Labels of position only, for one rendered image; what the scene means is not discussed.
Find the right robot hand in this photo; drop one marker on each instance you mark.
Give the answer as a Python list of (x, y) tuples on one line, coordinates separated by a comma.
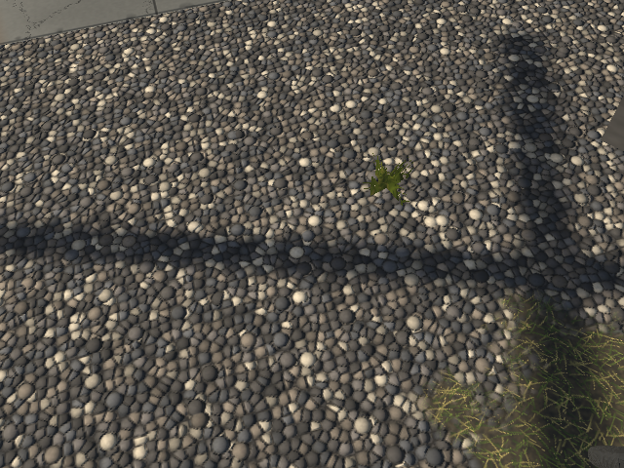
[(606, 456)]

